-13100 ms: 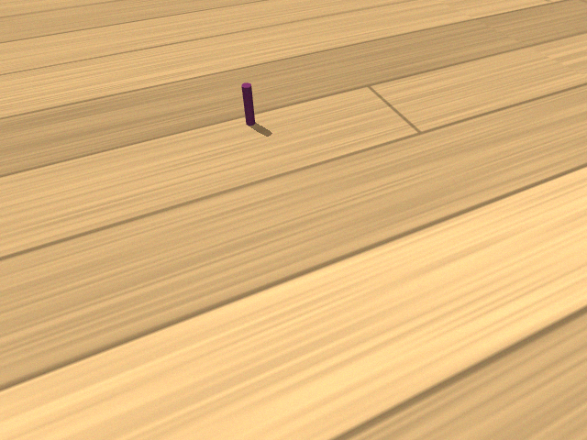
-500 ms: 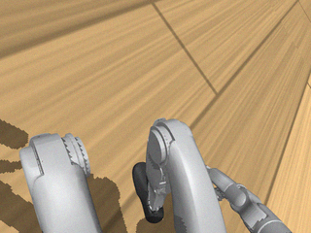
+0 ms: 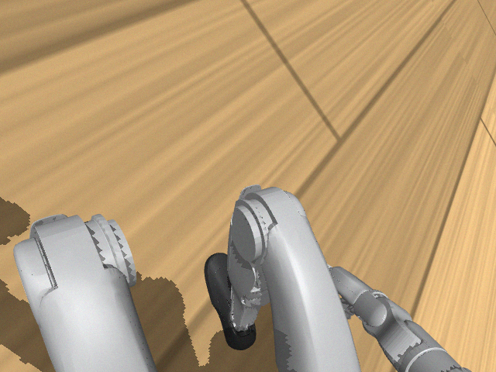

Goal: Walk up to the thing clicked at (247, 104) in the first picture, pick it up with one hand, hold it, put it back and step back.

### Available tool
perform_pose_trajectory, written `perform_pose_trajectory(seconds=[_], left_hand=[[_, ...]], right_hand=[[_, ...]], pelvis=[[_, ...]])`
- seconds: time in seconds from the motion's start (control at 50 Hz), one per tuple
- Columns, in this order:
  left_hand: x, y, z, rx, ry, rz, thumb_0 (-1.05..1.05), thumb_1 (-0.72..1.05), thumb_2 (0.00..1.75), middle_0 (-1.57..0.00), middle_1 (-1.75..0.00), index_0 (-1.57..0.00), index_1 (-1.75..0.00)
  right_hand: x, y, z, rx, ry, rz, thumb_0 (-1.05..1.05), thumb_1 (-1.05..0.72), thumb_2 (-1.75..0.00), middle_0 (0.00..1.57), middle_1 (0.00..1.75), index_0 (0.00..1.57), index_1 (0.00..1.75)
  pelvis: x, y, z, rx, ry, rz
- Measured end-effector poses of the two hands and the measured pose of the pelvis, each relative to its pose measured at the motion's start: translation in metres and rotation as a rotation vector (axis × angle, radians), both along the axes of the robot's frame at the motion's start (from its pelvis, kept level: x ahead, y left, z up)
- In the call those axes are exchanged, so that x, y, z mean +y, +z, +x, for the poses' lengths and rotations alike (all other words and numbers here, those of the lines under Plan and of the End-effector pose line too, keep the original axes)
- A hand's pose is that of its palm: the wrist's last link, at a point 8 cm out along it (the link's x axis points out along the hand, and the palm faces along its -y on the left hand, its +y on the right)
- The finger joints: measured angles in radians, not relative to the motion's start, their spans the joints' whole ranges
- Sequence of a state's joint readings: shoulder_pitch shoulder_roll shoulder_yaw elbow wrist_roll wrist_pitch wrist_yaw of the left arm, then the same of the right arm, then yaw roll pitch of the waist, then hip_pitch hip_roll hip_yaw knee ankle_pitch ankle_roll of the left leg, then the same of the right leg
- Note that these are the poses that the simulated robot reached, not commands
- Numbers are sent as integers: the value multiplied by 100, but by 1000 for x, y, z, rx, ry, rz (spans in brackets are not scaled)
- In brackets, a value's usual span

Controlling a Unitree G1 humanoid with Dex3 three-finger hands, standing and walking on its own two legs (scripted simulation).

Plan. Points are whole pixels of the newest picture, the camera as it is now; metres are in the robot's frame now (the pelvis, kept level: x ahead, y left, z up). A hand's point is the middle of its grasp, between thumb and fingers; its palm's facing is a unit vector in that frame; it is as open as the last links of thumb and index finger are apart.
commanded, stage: close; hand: left
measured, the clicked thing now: out of the picture +0.42 +0.38 -0.16
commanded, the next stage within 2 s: settle in 0.28 s
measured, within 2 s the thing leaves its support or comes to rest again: leaves its support in 0.70 s
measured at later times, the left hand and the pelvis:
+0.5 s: hand out of the picture +0.41 +0.38 -0.15, palm faces +0.58 -0.82 +0.00, open 8.0 cm; pelvis +0.00 +0.00 +0.00, yaw -1 degrees
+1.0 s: hand out of the picture +0.39 +0.39 -0.07, palm faces +0.56 -0.83 -0.01, open 8.2 cm; pelvis +0.00 -0.01 +0.02, yaw +2 degrees
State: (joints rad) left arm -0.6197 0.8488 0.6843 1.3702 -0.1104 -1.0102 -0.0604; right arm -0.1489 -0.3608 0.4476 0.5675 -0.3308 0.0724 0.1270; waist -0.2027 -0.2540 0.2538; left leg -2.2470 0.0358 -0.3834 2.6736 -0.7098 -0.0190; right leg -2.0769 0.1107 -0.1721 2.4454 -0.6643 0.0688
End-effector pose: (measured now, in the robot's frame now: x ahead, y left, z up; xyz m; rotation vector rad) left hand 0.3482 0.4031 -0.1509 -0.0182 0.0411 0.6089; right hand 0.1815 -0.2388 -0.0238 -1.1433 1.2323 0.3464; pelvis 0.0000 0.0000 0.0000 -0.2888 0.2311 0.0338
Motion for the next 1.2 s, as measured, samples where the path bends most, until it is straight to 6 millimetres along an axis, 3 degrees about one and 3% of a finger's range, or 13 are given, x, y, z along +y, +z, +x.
perform_pose_trajectory(seconds=[0.22, 0.36, 0.7, 0.98, 1.2], left_hand=[[-1, 3, 8, 1, -8, 3, 0, 30, 63, -63, -58, -63, -59], [2, 3, 12, 8, 12, 1, 0, 17, 69, -71, -75, -73, -76], [1, 9, 13, -1, -11, 3, -2, -19, 104, -82, -115, -84, -117], [24, 75, -1, -41, -19, 49, -2, -24, 111, -82, -121, -84, -124], [26, 127, -14, -35, -20, 51, -2, -25, 113, -82, -122, -84, -125]], right_hand=[[-2, 4, -4, 1, -14, -11, 0, -87, -89, 21, 30, 20, 30], [-2, 5, -9, 11, -20, -15, 0, -87, -89, 21, 30, 20, 30], [-4, 5, -8, 16, -51, -14, 0, -88, -89, 21, 30, 21, 30], [-6, 6, 4, -66, -138, 82, 0, -89, -89, 21, 30, 21, 30], [-8, -3, 3, -99, -254, 188, 0, -88, -89, 21, 30, 20, 30]], pelvis=[[1, 2, -1, 1, -4, -6], [1, 3, -2, 2, -6, -8], [-1, 7, 0, 23, -2, -7], [-6, 21, 2, 99, 24, 20], [-11, 34, 3, 169, 52, 56]])
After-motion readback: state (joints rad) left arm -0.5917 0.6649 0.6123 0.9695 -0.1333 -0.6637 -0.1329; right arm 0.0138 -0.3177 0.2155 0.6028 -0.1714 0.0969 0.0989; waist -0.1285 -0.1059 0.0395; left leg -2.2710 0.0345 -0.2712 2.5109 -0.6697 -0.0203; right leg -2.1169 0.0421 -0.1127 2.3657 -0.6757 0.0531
